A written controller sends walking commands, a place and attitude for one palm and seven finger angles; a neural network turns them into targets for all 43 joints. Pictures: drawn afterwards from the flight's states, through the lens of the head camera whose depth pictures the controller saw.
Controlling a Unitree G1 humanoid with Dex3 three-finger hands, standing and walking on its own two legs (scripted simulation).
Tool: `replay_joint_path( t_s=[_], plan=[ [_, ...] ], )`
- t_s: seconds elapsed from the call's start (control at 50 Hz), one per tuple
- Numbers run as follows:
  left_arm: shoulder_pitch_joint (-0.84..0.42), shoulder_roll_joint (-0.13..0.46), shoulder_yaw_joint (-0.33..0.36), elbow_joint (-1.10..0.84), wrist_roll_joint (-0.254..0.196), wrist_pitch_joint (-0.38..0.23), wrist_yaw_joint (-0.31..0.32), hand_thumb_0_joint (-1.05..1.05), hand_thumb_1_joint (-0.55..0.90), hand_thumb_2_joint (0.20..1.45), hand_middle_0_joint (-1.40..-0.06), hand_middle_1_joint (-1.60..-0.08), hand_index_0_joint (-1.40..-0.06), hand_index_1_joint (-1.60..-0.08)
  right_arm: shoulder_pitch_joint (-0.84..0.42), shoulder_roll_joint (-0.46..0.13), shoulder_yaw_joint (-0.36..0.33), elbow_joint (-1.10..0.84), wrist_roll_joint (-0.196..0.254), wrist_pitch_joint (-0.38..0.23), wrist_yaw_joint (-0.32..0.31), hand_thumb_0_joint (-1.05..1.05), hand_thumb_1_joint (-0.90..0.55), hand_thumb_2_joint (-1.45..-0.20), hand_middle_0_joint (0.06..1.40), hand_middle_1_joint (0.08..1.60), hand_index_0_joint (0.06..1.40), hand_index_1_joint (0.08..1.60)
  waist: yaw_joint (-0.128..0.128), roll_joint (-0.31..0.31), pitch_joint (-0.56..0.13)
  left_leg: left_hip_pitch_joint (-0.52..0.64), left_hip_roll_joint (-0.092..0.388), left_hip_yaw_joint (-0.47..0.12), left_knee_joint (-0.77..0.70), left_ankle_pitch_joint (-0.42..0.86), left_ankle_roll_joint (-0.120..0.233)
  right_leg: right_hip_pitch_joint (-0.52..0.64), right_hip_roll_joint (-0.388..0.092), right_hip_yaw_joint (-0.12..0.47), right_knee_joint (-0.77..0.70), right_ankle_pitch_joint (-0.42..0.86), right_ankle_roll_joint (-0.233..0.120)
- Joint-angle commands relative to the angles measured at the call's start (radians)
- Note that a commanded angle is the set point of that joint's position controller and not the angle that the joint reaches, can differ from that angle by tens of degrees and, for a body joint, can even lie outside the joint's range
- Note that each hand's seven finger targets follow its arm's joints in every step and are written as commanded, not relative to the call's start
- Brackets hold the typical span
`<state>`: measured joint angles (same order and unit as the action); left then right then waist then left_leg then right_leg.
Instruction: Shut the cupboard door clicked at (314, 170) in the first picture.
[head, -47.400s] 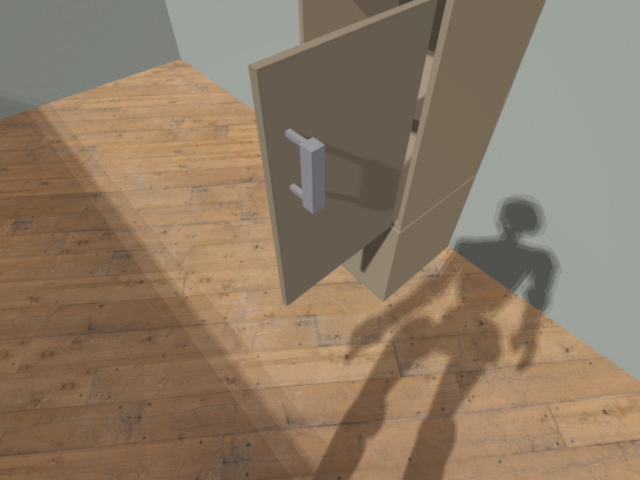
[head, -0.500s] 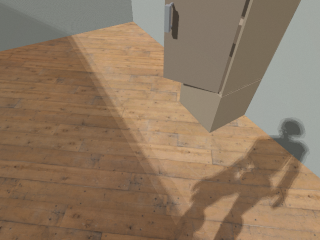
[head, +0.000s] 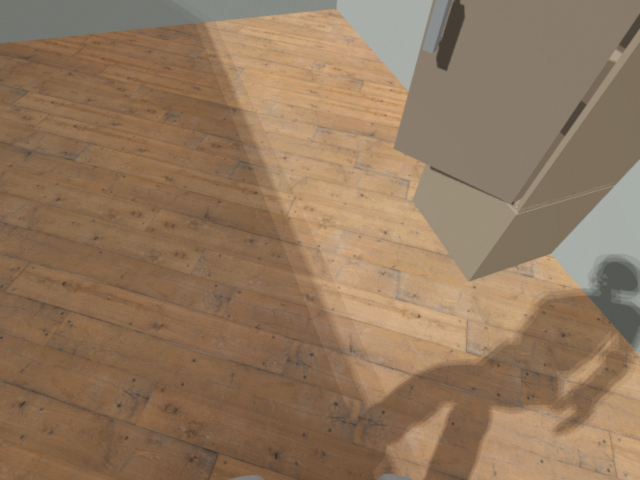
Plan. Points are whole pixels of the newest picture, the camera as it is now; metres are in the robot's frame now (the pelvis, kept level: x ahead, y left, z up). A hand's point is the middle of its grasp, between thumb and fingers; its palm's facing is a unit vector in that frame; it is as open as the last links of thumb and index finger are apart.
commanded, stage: walk to a spot facing it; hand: left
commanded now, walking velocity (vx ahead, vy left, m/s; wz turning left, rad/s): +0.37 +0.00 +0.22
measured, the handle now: (442, 17) +1.03 -0.24 +0.09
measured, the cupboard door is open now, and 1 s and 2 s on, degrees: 34 34 34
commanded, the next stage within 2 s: turn to face it in 0.30 s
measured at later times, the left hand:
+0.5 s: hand (237, 361) +0.30 +0.14 -0.15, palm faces +0.14 -0.97 -0.20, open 7.4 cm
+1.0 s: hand (217, 302) +0.41 +0.19 -0.15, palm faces -0.05 -0.98 -0.20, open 7.4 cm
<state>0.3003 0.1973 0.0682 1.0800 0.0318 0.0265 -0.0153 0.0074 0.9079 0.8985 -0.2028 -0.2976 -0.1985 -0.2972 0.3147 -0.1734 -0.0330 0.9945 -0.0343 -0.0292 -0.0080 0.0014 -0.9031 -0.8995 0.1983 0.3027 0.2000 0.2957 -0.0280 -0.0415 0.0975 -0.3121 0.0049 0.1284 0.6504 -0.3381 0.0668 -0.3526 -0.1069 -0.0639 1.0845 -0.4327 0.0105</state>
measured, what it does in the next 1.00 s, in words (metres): walks ahead: right foot, then left foot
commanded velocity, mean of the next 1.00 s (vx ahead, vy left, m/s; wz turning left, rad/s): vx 0.11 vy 0.00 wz -0.29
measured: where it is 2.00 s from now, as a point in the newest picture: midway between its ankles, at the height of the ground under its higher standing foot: (317, 414)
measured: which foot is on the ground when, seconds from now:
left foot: down 0.00-0.36, up 0.38-0.74, down 0.76-1.00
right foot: up 0.00-0.34, down 0.36-0.78, up 0.80-1.00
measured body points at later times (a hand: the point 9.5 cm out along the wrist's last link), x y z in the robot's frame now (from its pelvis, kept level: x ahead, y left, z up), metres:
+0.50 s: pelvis +0.22 -0.04 +0.01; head +0.27 -0.06 +0.46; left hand +0.29 +0.19 -0.13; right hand +0.22 -0.27 -0.16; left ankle +0.12 +0.07 -0.64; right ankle +0.28 -0.12 -0.72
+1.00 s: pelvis +0.32 -0.01 +0.02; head +0.37 +0.00 +0.46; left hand +0.41 +0.24 -0.14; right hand +0.40 -0.25 -0.12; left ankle +0.35 +0.09 -0.72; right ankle +0.29 -0.15 -0.66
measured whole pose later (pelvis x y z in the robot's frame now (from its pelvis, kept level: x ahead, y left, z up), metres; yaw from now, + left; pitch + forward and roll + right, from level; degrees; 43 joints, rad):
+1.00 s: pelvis +0.32 -0.01 +0.02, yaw -9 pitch -1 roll -2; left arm 0.20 0.21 0.10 0.94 0.02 0.06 -0.02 0.01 0.91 0.90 -0.20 -0.30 -0.20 -0.30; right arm 0.14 -0.17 -0.01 0.91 -0.03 0.01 -0.04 0.00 -0.90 -0.90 0.20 0.30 0.20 0.30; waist 0.04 0.01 0.11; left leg -0.25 0.11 0.19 0.53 -0.27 0.03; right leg -0.44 -0.03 -0.04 1.00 -0.46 0.05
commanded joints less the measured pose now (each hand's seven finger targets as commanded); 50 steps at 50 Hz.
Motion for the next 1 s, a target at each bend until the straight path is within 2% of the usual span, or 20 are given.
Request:
replay_joint_path(
  t_s=[0.0, 0.24, 0.3, 0.32, 0.34, 0.36, 0.38, 0.42, 0.46, 0.5, 0.58, 0.66, 0.7, 0.72, 0.74, 0.76, 0.78, 0.84, 0.9, 0.98],
  plan=[
    [-0.090, 0.051, 0.012, -0.131, 0.002, -0.061, -0.007, 0.000, 0.900, 0.900, -0.200, -0.300, -0.200, -0.300, 0.130, -0.135, -0.026, 0.007, 0.009, -0.036, -0.030, 0.000, -0.900, -0.900, 0.200, 0.300, 0.200, 0.300, -0.014, 0.115, -0.049, 0.205, 0.262, -0.419, -0.453, 0.057, 0.114, -0.299, -0.026, 0.065, 0.024, 0.152, 0.010],
    [-0.262, 0.027, 0.007, -0.197, -0.007, -0.061, -0.006, 0.000, 0.900, 0.900, -0.200, -0.300, -0.200, -0.300, 0.186, -0.100, -0.027, 0.089, 0.006, -0.033, -0.028, 0.000, -0.900, -0.900, 0.200, 0.300, 0.200, 0.300, -0.026, 0.135, 0.045, 0.257, 0.220, -0.242, -0.415, 0.384, 0.111, -0.167, 0.033, -0.009, -0.430, 0.288, -0.013],
    [-0.041, 0.068, 0.025, -0.140, -0.005, -0.073, 0.001, 0.000, 0.900, 0.900, -0.200, -0.300, -0.200, -0.300, 0.149, -0.111, -0.029, 0.092, 0.013, -0.027, -0.026, 0.000, -0.900, -0.900, 0.200, 0.300, 0.200, 0.300, 0.083, 0.083, -0.035, 0.163, 0.168, -0.195, -0.174, 0.548, 0.068, 0.191, 0.093, -0.040, -0.550, 0.318, -0.044],
    [0.122, 0.127, 0.044, -0.096, 0.002, -0.083, 0.010, 0.000, 0.900, 0.900, -0.200, -0.300, -0.200, -0.300, 0.139, -0.094, -0.030, 0.080, 0.025, -0.030, -0.019, 0.000, -0.900, -0.900, 0.200, 0.300, 0.200, 0.300, 0.149, -0.027, -0.128, 0.016, 0.097, -0.147, 0.065, 0.435, 0.034, 0.441, -0.013, 0.094, -0.600, 0.263, -0.082],
    [0.245, 0.221, 0.070, -0.069, 0.007, -0.087, 0.020, 0.000, 0.900, 0.900, -0.200, -0.300, -0.200, -0.300, 0.195, -0.045, -0.025, 0.052, 0.036, -0.035, -0.016, 0.000, -0.900, -0.900, 0.200, 0.300, 0.200, 0.300, 0.159, -0.258, -0.257, -0.187, -0.071, -0.061, 0.406, -0.077, -0.016, 0.629, -0.297, 0.481, -0.745, 0.217, -0.189],
    [0.202, 0.232, 0.068, -0.080, -0.008, -0.082, 0.022, 0.000, 0.900, 0.900, -0.200, -0.300, -0.200, -0.300, 0.155, -0.065, -0.031, 0.035, 0.033, -0.022, -0.015, 0.000, -0.900, -0.900, 0.200, 0.300, 0.200, 0.300, 0.138, -0.252, -0.231, -0.241, -0.035, -0.136, 0.633, -0.252, -0.010, 0.507, -0.379, 0.609, -0.853, 0.036, -0.231],
    [0.088, 0.173, 0.054, -0.106, -0.008, -0.072, 0.033, 0.000, 0.900, 0.900, -0.200, -0.300, -0.200, -0.300, 0.093, -0.071, -0.040, 0.027, 0.026, -0.013, -0.012, 0.000, -0.900, -0.900, 0.200, 0.300, 0.200, 0.300, 0.106, -0.178, -0.127, -0.288, 0.015, -0.172, 0.709, -0.165, -0.011, 0.367, -0.353, 0.551, -0.888, -0.022, -0.218],
    [-0.026, 0.061, 0.015, -0.128, -0.004, -0.078, 0.045, 0.000, 0.900, 0.900, -0.200, -0.300, -0.200, -0.300, 0.032, -0.023, -0.024, 0.023, 0.016, -0.004, -0.008, 0.000, -0.900, -0.900, 0.200, 0.300, 0.200, 0.300, 0.045, -0.009, -0.026, -0.228, 0.090, -0.180, 0.608, -0.046, -0.032, 0.146, -0.259, 0.309, -0.861, 0.252, -0.204],
    [-0.027, 0.031, -0.001, -0.114, -0.004, -0.090, 0.045, 0.000, 0.900, 0.900, -0.200, -0.300, -0.200, -0.300, 0.072, 0.014, -0.009, 0.031, 0.011, 0.014, -0.006, 0.000, -0.900, -0.900, 0.200, 0.300, 0.200, 0.300, 0.006, -0.049, -0.066, -0.143, 0.095, -0.126, 0.448, -0.039, -0.061, 0.115, -0.186, 0.158, -0.820, 0.608, -0.188],
    [-0.002, 0.031, -0.006, -0.091, -0.006, -0.093, 0.044, 0.000, 0.900, 0.900, -0.200, -0.300, -0.200, -0.300, 0.082, 0.031, -0.002, 0.032, 0.014, 0.023, -0.006, 0.000, -0.900, -0.900, 0.200, 0.300, 0.200, 0.300, -0.003, -0.055, -0.119, -0.091, 0.081, -0.072, 0.275, -0.040, -0.085, 0.154, -0.135, 0.115, -0.776, 0.820, -0.186],
    [0.018, 0.086, 0.012, -0.086, -0.007, -0.082, 0.040, 0.000, 0.900, 0.900, -0.200, -0.300, -0.200, -0.300, -0.025, 0.003, -0.004, -0.022, 0.020, 0.025, -0.008, 0.000, -0.900, -0.900, 0.200, 0.300, 0.200, 0.300, 0.018, -0.062, -0.156, -0.088, 0.044, -0.042, 0.115, 0.011, -0.106, 0.256, -0.111, 0.190, -0.719, 0.948, -0.194],
    [0.009, 0.116, 0.031, -0.099, -0.011, -0.054, 0.039, 0.000, 0.900, 0.900, -0.200, -0.300, -0.200, -0.300, -0.126, -0.051, -0.008, -0.076, 0.025, 0.031, -0.017, 0.000, -0.900, -0.900, 0.200, 0.300, 0.200, 0.300, 0.022, -0.089, -0.114, -0.037, 0.038, -0.078, 0.034, 0.040, -0.107, 0.203, -0.102, 0.253, -0.696, 0.814, -0.176],
    [-0.022, 0.119, 0.037, -0.116, -0.014, -0.043, 0.038, 0.000, 0.900, 0.900, -0.200, -0.300, -0.200, -0.300, -0.092, -0.079, -0.013, -0.076, 0.026, 0.023, -0.024, 0.000, -0.900, -0.900, 0.200, 0.300, 0.200, 0.300, -0.010, -0.051, -0.112, 0.098, 0.053, -0.090, -0.116, 0.145, -0.103, 0.117, -0.077, 0.261, -0.648, 0.690, -0.137],
    [-0.020, 0.097, 0.034, -0.127, -0.017, -0.036, 0.037, 0.000, 0.900, 0.900, -0.200, -0.300, -0.200, -0.300, -0.058, -0.118, -0.018, -0.070, 0.023, 0.014, -0.029, 0.000, -0.900, -0.900, 0.200, 0.300, 0.200, 0.300, -0.017, 0.026, -0.133, 0.230, 0.130, -0.152, -0.199, 0.309, -0.073, 0.014, -0.005, 0.223, -0.591, 0.522, -0.087],
    [0.004, 0.056, 0.029, -0.142, -0.022, -0.030, 0.033, 0.000, 0.900, 0.900, -0.200, -0.300, -0.200, -0.300, -0.020, -0.194, -0.032, -0.069, 0.013, 0.011, -0.037, 0.000, -0.900, -0.900, 0.200, 0.300, 0.200, 0.300, -0.024, 0.216, -0.159, 0.341, 0.306, -0.309, -0.215, 0.499, 0.010, -0.112, 0.111, 0.134, -0.473, 0.203, -0.029],
    [0.004, 0.049, 0.025, -0.159, -0.020, -0.027, 0.029, 0.000, 0.900, 0.900, -0.200, -0.300, -0.200, -0.300, 0.013, -0.237, -0.043, -0.077, 0.006, 0.018, -0.039, 0.000, -0.900, -0.900, 0.200, 0.300, 0.200, 0.300, -0.039, 0.297, -0.158, 0.302, 0.455, -0.411, -0.299, 0.479, 0.105, -0.148, 0.155, 0.051, -0.255, -0.195, -0.002],
    [-0.039, 0.080, 0.028, -0.173, -0.012, -0.014, 0.028, 0.000, 0.900, 0.900, -0.200, -0.300, -0.200, -0.300, -0.007, -0.238, -0.037, -0.087, 0.001, 0.018, -0.043, 0.000, -0.900, -0.900, 0.200, 0.300, 0.200, 0.300, -0.041, 0.341, -0.127, 0.261, 0.473, -0.454, -0.333, 0.479, 0.137, -0.193, 0.132, 0.080, -0.067, -0.241, 0.005],
    [-0.034, 0.077, 0.045, -0.170, -0.011, 0.000, 0.006, 0.000, 0.900, 0.900, -0.200, -0.300, -0.200, -0.300, -0.120, -0.194, -0.025, -0.142, 0.003, 0.022, -0.047, 0.000, -0.900, -0.900, 0.200, 0.300, 0.200, 0.300, 0.023, 0.165, -0.121, 0.212, 0.387, -0.251, -0.302, 0.551, 0.110, -0.199, 0.076, 0.080, 0.068, -0.093, 0.029],
    [-0.051, 0.061, 0.044, -0.192, -0.012, 0.019, -0.006, 0.000, 0.900, 0.900, -0.200, -0.300, -0.200, -0.300, -0.128, -0.188, -0.029, -0.147, 0.004, 0.025, -0.042, 0.000, -0.900, -0.900, 0.200, 0.300, 0.200, 0.300, 0.028, 0.199, -0.129, 0.189, 0.342, -0.128, -0.305, 0.493, 0.078, -0.154, 0.066, 0.041, -0.016, -0.039, 0.044],
    [-0.126, 0.059, 0.037, -0.234, -0.006, 0.020, -0.014, 0.000, 0.900, 0.900, -0.200, -0.300, -0.200, -0.300, -0.088, -0.198, -0.045, -0.131, 0.002, 0.032, -0.033, 0.000, -0.900, -0.900, 0.200, 0.300, 0.200, 0.300, 0.001, 0.226, -0.104, 0.168, 0.347, -0.078, -0.293, 0.436, 0.067, -0.093, 0.072, -0.010, -0.218, -0.002, 0.039]
  ],
)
